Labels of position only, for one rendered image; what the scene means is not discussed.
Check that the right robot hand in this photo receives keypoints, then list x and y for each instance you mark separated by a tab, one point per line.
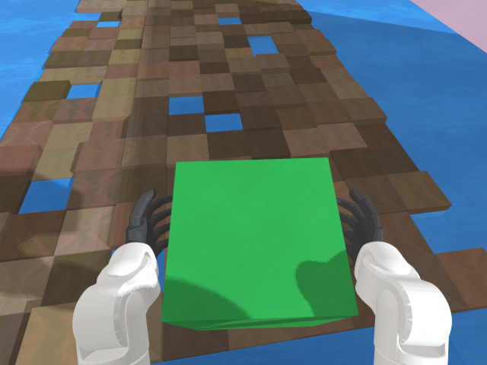
366	224

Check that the left robot forearm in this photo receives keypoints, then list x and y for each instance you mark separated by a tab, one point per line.
109	321

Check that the carton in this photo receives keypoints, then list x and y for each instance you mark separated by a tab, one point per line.
256	244

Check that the right robot forearm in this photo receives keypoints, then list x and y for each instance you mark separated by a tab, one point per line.
412	317

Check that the left robot hand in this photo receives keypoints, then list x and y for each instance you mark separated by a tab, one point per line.
142	222

